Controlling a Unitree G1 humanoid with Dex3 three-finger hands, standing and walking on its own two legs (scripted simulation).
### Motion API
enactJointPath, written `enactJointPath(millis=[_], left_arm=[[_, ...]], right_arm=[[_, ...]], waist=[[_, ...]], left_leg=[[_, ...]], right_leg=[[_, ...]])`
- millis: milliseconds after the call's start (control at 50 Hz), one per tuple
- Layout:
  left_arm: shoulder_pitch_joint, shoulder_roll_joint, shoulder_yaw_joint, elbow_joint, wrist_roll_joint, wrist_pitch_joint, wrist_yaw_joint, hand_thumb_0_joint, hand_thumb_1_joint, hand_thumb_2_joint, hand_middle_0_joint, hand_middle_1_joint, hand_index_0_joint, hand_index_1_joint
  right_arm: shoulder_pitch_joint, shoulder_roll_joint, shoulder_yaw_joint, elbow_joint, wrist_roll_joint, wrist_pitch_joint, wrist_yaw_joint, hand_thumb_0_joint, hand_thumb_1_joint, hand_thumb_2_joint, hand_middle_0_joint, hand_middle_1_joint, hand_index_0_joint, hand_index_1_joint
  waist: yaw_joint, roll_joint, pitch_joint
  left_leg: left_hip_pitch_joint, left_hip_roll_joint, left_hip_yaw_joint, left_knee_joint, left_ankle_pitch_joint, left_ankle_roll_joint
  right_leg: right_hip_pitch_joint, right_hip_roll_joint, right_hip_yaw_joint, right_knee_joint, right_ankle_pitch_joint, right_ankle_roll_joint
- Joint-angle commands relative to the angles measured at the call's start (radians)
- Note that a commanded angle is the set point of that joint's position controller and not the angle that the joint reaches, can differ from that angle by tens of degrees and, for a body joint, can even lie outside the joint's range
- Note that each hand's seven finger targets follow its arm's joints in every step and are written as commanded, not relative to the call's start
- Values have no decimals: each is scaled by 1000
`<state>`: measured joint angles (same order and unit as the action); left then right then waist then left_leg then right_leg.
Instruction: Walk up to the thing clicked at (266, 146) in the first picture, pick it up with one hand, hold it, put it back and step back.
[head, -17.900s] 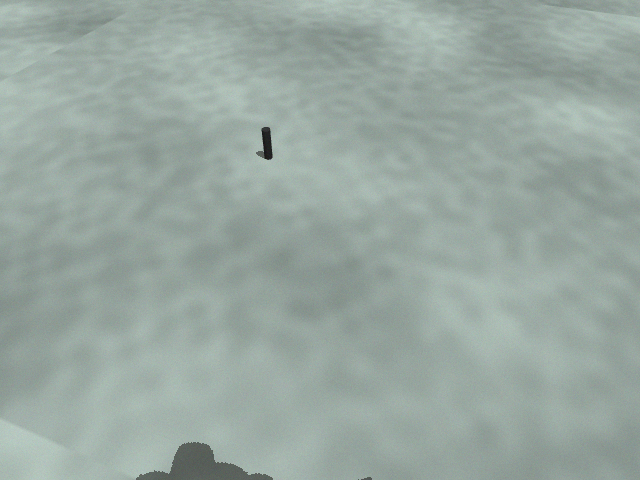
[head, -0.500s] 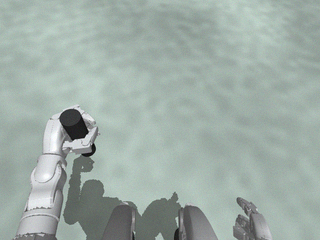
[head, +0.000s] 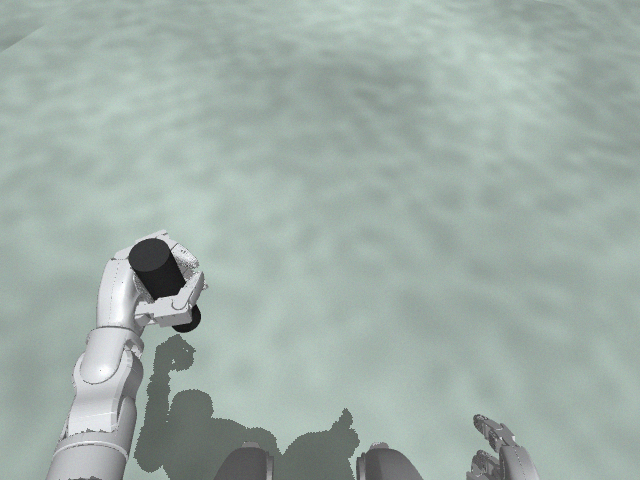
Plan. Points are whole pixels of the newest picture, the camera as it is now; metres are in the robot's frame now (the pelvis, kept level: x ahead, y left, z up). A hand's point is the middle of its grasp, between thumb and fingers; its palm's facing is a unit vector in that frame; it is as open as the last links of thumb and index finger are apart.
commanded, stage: lift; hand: left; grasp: from the side
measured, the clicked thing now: (170, 291) +0.34 +0.19 +0.03
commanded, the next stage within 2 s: hold in 0.28 s
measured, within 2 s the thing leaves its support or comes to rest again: neither
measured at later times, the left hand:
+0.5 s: hand (182, 269) +0.34 +0.16 +0.07, palm faces +0.02 -1.00 +0.01, open 5.2 cm
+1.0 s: hand (177, 261) +0.34 +0.17 +0.09, palm faces +0.02 -1.00 +0.01, open 5.2 cm
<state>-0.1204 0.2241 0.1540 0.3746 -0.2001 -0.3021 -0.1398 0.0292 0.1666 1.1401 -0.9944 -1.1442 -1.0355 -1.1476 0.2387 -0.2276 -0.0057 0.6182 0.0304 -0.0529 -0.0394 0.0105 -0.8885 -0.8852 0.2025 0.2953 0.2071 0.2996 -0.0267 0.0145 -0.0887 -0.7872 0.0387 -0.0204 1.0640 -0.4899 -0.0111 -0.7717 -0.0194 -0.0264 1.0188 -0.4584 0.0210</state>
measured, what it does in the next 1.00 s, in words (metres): stands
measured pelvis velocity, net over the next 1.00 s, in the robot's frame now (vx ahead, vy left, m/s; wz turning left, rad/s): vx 0.02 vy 0.00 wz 0.00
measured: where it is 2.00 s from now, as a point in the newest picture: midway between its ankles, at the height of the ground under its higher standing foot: outside the picture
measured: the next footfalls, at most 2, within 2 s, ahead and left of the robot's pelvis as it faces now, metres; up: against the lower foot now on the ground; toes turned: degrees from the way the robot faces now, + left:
none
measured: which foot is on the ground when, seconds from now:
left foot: down 0.00-1.00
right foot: down 0.00-1.00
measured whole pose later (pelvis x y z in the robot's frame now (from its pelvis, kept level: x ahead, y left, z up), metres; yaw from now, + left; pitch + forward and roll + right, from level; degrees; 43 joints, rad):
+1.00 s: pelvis +0.02 +0.00 +0.03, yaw +0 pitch +6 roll -1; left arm -0.12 0.20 0.15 0.41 -0.20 -0.31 -0.16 0.03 0.16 1.14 -0.98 -1.16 -1.02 -1.17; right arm 0.23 -0.23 -0.01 0.65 0.02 -0.03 -0.05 0.01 -0.90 -0.89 0.20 0.30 0.21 0.30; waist -0.01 0.01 -0.05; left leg -0.53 0.04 -0.01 0.86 -0.44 -0.02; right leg -0.53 -0.02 -0.02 0.83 -0.41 0.02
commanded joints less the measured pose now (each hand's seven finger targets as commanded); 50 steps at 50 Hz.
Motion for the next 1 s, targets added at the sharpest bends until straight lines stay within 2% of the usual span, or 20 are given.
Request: enactJointPath(millis=[0, 60, 200, 360, 380, 400, 500, 560, 580, 600, 620, 700, 720, 740, 780, 800, 840, 940, 960, 980], left_arm=[[-241, 132, 45, -230, -12, -89, -13, 0, 613, 1281, -1314, -1403, -1333, -1390], [-262, 138, 55, -239, -17, -99, -16, 0, 617, 1285, -1315, -1404, -1332, -1393], [-260, 130, 53, -194, -19, -101, -29, 0, 626, 1306, -1324, -1418, -1340, -1408], [-243, 122, 63, -185, -27, -97, -37, 0, 651, 1306, -1321, -1415, -1336, -1405], [-271, 139, 71, -204, -27, -100, -37, 0, 627, 1227, -1347, -1408, -1365, -1391], [-260, 120, 52, -194, -24, -100, -36, 0, 637, 1227, -1343, -1409, -1362, -1391], [-279, 134, 66, -212, -24, -108, -33, 0, 627, 1223, -1339, -1394, -1353, -1382], [-287, 121, 45, -215, -18, -105, -37, 0, 633, 1233, -1342, -1404, -1358, -1389], [-269, 125, 59, -196, -21, -101, -37, 0, 622, 1225, -1340, -1402, -1357, -1387], [-268, 102, 34, -192, -21, -98, -36, 0, 623, 1221, -1344, -1406, -1361, -1390], [-264, 129, 67, -190, -22, -100, -31, 0, 631, 1223, -1327, -1390, -1342, -1377], [-274, 128, 58, -216, -18, -101, -31, 0, 641, 1226, -1332, -1395, -1346, -1382], [-258, 97, 34, -188, -21, -97, -32, 0, 653, 1227, -1334, -1395, -1349, -1381], [-267, 121, 58, -198, -23, -94, -31, 0, 636, 1237, -1337, -1400, -1350, -1389], [-295, 125, 53, -239, -22, -97, -32, 0, 653, 1222, -1327, -1392, -1342, -1378], [-242, 120, 53, -176, -15, -87, -27, 0, 647, 1224, -1334, -1399, -1350, -1384], [-256, 125, 56, -185, -11, -88, -25, 0, 648, 1235, -1332, -1394, -1344, -1383], [-259, 112, 46, -213, -18, -81, -26, 0, 652, 1250, -1327, -1410, -1344, -1396], [-288, 110, 33, -212, -12, -81, -25, 0, 667, 1245, -1331, -1404, -1345, -1391], [-300, 140, 62, -244, -14, -83, -24, 0, 635, 1254, -1330, -1413, -1345, -1401]], right_arm=[[-17, -133, -47, -122, -3, -38, -12, 0, -883, -891, 201, 300, 200, 300], [-10, -134, -47, -112, -4, -40, -15, 0, -888, -893, 201, 300, 200, 300], [-13, -137, -48, -98, -6, -35, -18, 0, -882, -892, 201, 300, 200, 300], [-21, -140, -50, -101, -7, -27, -16, 0, -877, -892, 201, 300, 200, 300], [-10, -140, -51, -92, -7, -25, -18, 0, -900, -894, 201, 300, 200, 300], [-22, -136, -48, -98, -8, -23, -17, 0, -895, -892, 201, 300, 200, 300], [-35, -132, -45, -101, -9, -23, -16, 0, -895, -894, 200, 300, 200, 300], [-29, -136, -49, -93, -11, -22, -18, 0, -895, -894, 200, 300, 200, 300], [-23, -141, -53, -92, -9, -23, -17, 0, -896, -894, 200, 300, 200, 300], [-27, -137, -49, -93, -9, -22, -17, 0, -896, -894, 200, 300, 200, 300], [-31, -137, -50, -92, -9, -19, -19, 0, -894, -895, 200, 300, 200, 300], [-37, -139, -51, -98, -10, -15, -19, 0, -896, -895, 200, 300, 200, 300], [-43, -135, -48, -99, -8, -15, -19, 0, -894, -894, 200, 300, 200, 300], [-32, -141, -52, -94, -8, -18, -21, 0, -895, -896, 200, 300, 200, 300], [-39, -137, -52, -96, -9, -19, -17, 0, -895, -895, 200, 300, 200, 300], [-38, -134, -47, -92, -10, -15, -21, 0, -899, -895, 200, 300, 200, 300], [-46, -132, -47, -95, -10, -15, -19, 0, -894, -896, 200, 300, 200, 300], [-34, -138, -51, -91, -8, -15, -18, 0, -889, -894, 200, 300, 200, 300], [-35, -138, -49, -88, -9, -13, -18, 0, -890, -895, 200, 300, 200, 300], [-28, -138, -52, -87, -9, -12, -17, 0, -891, -895, 200, 300, 200, 300]], waist=[[-9, 7, -278], [-3, 18, -308], [-11, 11, -264], [2, -6, -257], [2, 5, -278], [5, 6, -247], [9, -6, -229], [-1, 25, -243], [0, 21, -253], [-1, 13, -229], [10, 3, -237], [10, 6, -235], [1, -18, -220], [1, -26, -247], [11, 24, -249], [4, -13, -232], [5, -6, -204], [9, 14, -248], [1, 14, -216], [12, 34, -260]], left_leg=[[186, -26, 4, -193, 187, 18], [220, -27, 7, -194, 231, 16], [246, -25, 8, -219, 258, 16], [283, -26, 15, -246, 301, 15], [292, -25, 12, -246, 322, 13], [290, -29, 19, -248, 310, 14], [281, -34, 22, -269, 273, 16], [329, -26, 12, -280, 321, 8], [342, -23, 8, -284, 336, 8], [338, -24, 10, -286, 333, 8], [328, -28, 15, -279, 333, 12], [338, -29, 19, -293, 321, 12], [335, -31, 21, -296, 311, 13], [351, -27, 20, -294, 330, 16], [366, -30, 19, -303, 334, 11], [354, -29, 20, -300, 341, 14], [344, -30, 21, -309, 312, 13], [402, -20, 11, -327, 383, 6], [389, -22, 11, -327, 374, 6], [415, -21, 10, -327, 410, 5]], right_leg=[[192, 27, -12, -168, 213, -31], [217, 25, -7, -174, 256, -31], [238, 25, -6, -203, 284, -30], [293, 26, -5, -228, 326, -28], [302, 26, -7, -224, 341, -30], [298, 25, -4, -235, 336, -27], [322, 22, -1, -260, 307, -25], [310, 27, -8, -248, 335, -31], [314, 30, -13, -246, 340, -32], [316, 28, -13, -252, 340, -31], [328, 26, -7, -261, 348, -28], [337, 27, -4, -275, 338, -28], [346, 25, -4, -284, 337, -25], [355, 25, -3, -283, 355, -24], [356, 25, -5, -283, 350, -27], [360, 25, -6, -286, 361, -24], [350, 25, -5, -294, 333, -25], [372, 31, -16, -286, 371, -32], [364, 31, -15, -288, 366, -32], [380, 30, -14, -287, 390, -33]])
